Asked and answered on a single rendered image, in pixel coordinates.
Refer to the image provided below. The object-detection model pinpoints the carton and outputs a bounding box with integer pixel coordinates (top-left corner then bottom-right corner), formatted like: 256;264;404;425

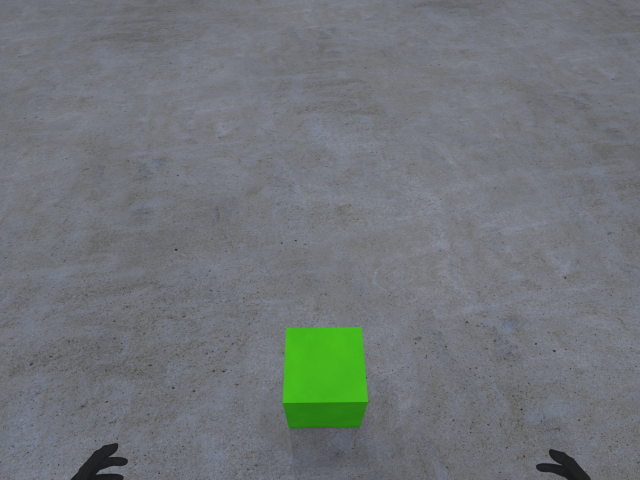
283;327;368;428

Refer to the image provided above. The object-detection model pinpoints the left robot hand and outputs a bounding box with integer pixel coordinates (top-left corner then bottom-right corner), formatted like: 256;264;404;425
71;443;128;480

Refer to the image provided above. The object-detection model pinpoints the right robot hand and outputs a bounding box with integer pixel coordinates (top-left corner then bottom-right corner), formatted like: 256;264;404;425
536;449;591;480

